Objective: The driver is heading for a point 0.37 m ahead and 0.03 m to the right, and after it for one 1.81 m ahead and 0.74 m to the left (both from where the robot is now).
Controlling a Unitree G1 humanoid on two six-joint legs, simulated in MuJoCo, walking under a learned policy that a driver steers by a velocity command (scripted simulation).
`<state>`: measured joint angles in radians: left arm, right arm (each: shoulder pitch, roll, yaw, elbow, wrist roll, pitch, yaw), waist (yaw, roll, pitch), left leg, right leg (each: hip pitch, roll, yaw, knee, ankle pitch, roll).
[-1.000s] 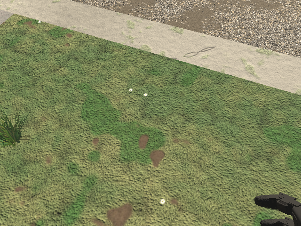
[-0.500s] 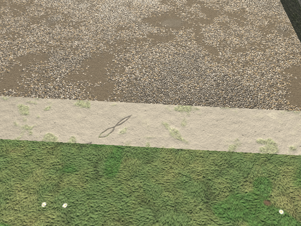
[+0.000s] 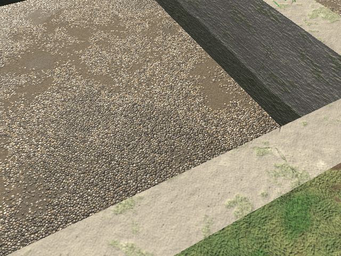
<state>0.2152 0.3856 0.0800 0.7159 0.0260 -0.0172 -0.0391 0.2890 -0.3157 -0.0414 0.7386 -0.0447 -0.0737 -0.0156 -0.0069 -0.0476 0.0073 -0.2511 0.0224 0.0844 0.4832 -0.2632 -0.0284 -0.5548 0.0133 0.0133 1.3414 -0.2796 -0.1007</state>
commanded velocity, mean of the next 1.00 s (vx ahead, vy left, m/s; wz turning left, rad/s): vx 0.39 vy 0.00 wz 0.22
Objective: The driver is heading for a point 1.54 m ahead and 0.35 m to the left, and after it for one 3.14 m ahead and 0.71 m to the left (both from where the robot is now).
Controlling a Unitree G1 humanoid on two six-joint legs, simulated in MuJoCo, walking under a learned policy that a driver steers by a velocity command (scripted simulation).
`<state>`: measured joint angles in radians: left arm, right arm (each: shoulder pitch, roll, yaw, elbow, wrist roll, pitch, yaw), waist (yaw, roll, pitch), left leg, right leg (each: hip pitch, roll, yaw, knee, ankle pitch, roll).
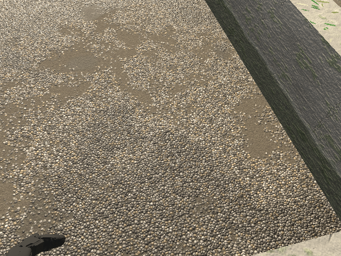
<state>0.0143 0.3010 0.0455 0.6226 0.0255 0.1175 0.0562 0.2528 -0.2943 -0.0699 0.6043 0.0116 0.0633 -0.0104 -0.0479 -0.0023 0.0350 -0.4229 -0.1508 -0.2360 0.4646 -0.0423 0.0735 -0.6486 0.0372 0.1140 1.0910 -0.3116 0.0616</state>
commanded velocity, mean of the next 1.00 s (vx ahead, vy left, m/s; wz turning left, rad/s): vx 0.01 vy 0.00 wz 0.44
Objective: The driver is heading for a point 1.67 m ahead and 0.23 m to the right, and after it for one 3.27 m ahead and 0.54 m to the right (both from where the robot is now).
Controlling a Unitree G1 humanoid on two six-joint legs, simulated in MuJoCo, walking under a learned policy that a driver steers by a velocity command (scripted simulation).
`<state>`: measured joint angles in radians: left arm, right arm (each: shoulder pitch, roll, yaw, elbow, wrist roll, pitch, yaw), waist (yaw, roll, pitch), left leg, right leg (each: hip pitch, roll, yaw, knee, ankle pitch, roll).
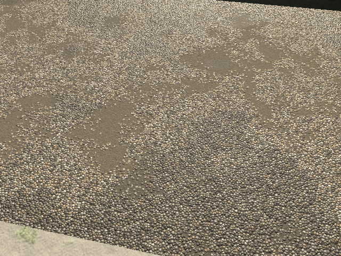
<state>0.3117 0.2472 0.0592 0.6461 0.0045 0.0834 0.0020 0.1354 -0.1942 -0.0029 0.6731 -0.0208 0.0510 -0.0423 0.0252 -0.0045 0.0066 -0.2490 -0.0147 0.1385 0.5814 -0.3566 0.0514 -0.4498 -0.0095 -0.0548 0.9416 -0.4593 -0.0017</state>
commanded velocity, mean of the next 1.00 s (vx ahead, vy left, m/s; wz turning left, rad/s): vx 0.00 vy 0.00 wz -0.19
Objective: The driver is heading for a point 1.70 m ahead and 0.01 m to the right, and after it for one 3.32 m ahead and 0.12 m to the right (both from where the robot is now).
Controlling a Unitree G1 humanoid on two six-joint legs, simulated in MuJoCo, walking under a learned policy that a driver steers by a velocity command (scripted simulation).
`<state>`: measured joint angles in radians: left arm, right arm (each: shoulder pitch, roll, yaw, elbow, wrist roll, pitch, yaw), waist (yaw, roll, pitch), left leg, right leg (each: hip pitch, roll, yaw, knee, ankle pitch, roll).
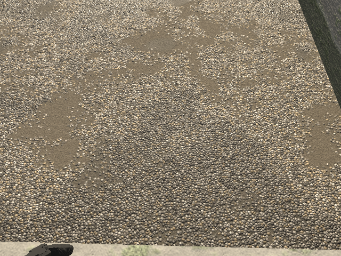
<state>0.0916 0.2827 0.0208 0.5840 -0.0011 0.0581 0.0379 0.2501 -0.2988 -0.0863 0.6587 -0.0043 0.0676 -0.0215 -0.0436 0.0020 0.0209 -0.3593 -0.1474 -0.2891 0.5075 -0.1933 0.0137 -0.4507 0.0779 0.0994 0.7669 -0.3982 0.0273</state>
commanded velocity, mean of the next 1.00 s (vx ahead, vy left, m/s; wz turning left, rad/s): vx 0.69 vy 0.00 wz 0.01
